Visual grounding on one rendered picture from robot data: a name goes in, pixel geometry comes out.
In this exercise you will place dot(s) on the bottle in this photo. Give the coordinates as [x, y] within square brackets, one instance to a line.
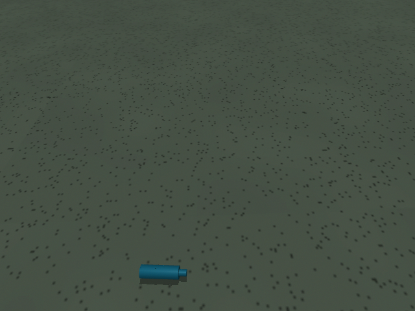
[148, 271]

